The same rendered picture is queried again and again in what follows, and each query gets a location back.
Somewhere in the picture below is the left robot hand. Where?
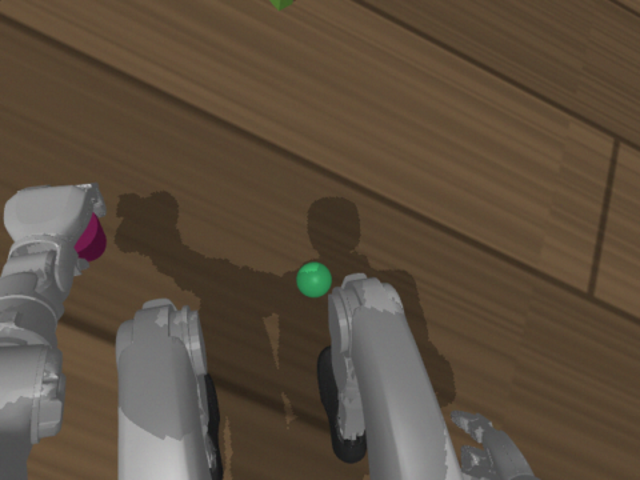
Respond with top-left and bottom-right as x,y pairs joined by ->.
4,183 -> 107,276

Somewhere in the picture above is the right robot foot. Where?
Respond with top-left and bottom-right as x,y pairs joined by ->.
317,346 -> 367,463

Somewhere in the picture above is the left robot foot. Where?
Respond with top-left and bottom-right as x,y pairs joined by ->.
204,372 -> 223,480

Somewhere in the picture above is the right robot hand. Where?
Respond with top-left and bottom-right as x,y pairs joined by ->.
450,410 -> 534,480

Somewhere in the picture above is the left robot arm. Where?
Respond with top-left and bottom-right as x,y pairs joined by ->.
0,235 -> 76,480

